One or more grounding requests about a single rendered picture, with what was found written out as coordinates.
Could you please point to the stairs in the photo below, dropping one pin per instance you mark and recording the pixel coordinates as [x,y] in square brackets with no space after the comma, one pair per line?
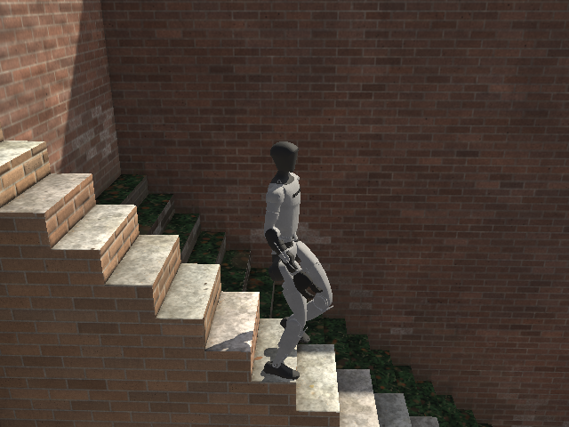
[103,327]

